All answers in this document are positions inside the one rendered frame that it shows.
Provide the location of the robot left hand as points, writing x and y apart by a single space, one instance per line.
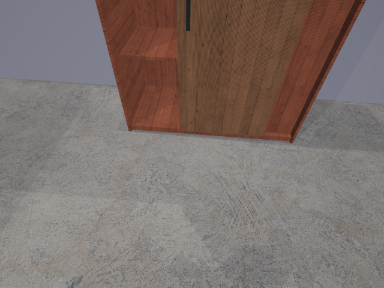
69 281

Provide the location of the wardrobe door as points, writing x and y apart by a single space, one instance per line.
232 62
318 34

